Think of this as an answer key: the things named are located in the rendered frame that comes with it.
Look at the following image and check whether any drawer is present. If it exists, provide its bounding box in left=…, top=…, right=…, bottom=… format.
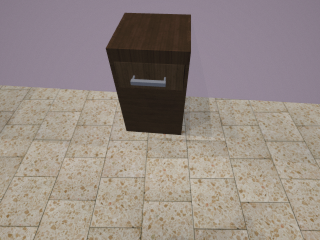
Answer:
left=113, top=61, right=185, bottom=91

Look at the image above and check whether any cabinet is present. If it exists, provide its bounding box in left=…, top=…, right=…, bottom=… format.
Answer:
left=106, top=13, right=191, bottom=135

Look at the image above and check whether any handle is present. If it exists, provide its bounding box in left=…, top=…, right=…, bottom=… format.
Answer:
left=130, top=75, right=166, bottom=87

